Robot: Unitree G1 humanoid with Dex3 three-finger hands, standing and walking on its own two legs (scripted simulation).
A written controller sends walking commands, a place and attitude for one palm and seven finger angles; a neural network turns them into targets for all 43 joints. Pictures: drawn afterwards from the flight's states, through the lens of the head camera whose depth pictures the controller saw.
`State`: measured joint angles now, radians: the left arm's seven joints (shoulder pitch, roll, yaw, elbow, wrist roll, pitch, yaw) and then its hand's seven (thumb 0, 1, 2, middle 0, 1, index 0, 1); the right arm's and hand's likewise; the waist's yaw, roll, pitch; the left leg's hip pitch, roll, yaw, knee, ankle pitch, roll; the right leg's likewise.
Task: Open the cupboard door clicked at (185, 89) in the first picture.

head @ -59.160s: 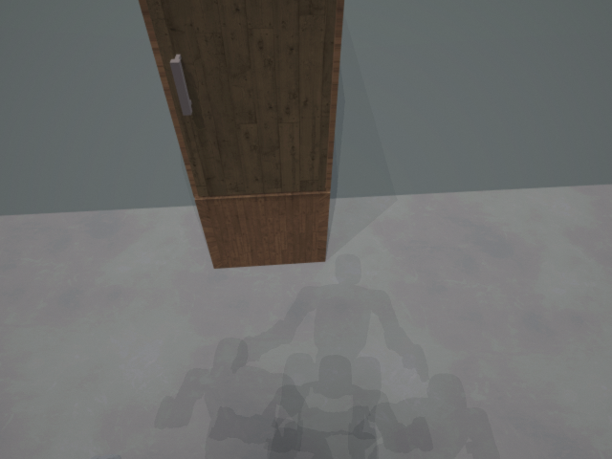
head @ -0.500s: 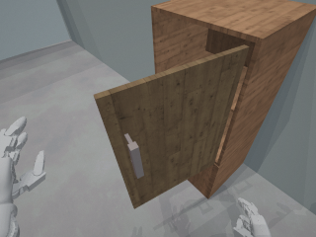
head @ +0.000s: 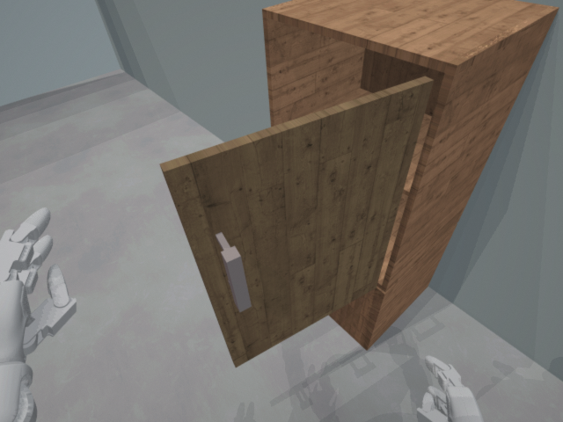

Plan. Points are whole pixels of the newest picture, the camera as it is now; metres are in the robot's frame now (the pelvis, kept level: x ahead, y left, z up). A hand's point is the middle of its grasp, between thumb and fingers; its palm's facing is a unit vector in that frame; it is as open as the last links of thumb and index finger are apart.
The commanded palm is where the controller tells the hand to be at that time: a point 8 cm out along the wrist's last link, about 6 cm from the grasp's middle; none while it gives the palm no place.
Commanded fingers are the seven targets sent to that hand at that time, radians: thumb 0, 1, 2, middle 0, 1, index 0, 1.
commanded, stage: step back with the hand held close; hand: left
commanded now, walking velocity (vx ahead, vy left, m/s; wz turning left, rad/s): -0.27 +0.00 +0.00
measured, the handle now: (232, 272) +0.32 +0.12 +0.04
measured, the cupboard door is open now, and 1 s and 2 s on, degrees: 78 78 78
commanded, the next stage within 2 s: stop stepping back and stand still in 1.14 s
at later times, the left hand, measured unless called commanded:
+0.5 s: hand (18, 345) +0.14 +0.29 +0.15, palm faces +0.39 -0.76 -0.52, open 7.4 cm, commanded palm +0.08 +0.33 +0.17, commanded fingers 0.00 0.90 0.90 -0.20 -0.30 -0.20 -0.30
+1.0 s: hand out of the picture +0.07 +0.29 +0.16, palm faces +0.46 -0.77 -0.45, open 7.4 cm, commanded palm +0.01 +0.32 +0.17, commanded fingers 0.00 0.90 0.90 -0.20 -0.30 -0.20 -0.30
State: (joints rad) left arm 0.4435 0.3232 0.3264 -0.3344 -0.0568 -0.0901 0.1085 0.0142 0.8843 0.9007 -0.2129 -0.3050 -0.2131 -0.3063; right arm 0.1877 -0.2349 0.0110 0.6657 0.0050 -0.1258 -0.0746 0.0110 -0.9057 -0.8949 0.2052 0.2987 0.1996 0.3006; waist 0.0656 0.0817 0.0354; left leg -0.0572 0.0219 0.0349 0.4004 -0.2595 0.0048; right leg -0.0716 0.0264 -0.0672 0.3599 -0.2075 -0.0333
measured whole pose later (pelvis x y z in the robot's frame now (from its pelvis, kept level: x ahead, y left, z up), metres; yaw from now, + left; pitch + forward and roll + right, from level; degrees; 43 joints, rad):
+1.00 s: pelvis -0.14 +0.02 -0.01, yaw -1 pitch +2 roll -3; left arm 0.54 0.41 0.45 -0.53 -0.04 -0.21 0.18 0.01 0.88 0.90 -0.21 -0.30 -0.21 -0.31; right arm 0.22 -0.16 0.01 0.64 -0.02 -0.14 -0.05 0.01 -0.90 -0.89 0.21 0.30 0.20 0.30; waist 0.02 0.00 0.00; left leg -0.44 0.03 0.03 0.42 -0.03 0.04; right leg -0.20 0.05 -0.01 0.66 -0.47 -0.01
